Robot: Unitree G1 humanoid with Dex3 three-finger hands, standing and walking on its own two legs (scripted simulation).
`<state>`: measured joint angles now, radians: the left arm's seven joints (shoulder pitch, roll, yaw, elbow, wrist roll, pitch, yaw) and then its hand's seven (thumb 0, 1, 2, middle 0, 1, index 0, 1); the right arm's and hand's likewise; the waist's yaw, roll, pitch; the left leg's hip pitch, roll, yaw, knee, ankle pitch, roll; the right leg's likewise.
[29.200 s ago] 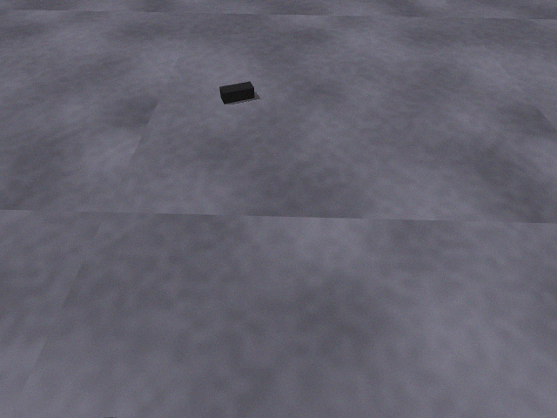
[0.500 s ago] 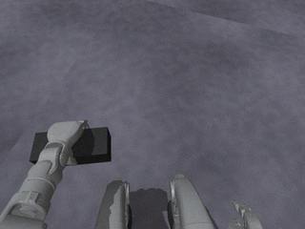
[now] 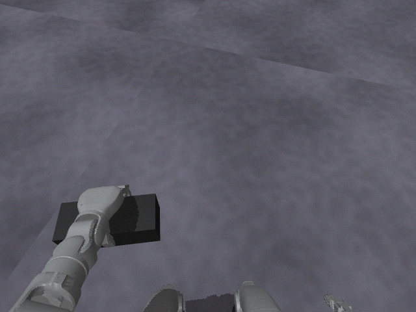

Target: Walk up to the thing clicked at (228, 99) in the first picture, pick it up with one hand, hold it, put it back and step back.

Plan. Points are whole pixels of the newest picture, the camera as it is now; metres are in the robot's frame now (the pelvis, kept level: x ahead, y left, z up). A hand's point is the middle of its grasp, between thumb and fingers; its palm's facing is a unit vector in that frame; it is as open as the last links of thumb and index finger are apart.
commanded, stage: lift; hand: left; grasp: from above
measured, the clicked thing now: (111, 222) +0.32 +0.22 -0.12
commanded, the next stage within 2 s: hold in 0.12 s
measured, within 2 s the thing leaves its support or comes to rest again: neither
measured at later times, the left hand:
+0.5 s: hand (102, 204) +0.33 +0.22 -0.04, palm faces -0.46 -0.06 -0.89, open 11.6 cm
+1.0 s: hand (100, 205) +0.32 +0.22 -0.01, palm faces -0.47 -0.05 -0.88, open 11.6 cm
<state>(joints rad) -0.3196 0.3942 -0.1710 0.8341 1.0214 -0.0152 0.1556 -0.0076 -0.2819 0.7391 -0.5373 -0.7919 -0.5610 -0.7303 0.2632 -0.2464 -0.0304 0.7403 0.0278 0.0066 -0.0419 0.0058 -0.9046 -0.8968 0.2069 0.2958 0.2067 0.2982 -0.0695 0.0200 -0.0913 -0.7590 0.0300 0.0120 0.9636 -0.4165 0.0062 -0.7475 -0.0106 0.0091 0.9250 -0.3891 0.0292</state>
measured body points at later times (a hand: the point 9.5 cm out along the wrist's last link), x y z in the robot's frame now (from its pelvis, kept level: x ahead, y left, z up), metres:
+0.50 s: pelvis +0.03 +0.00 +0.03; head +0.07 +0.00 +0.48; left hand +0.35 +0.22 +0.01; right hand +0.13 -0.27 -0.09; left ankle +0.03 +0.11 -0.68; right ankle +0.04 -0.14 -0.68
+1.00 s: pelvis +0.02 +0.00 +0.05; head +0.05 -0.02 +0.49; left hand +0.34 +0.22 +0.04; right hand +0.14 -0.27 -0.07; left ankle +0.03 +0.11 -0.68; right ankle +0.04 -0.14 -0.68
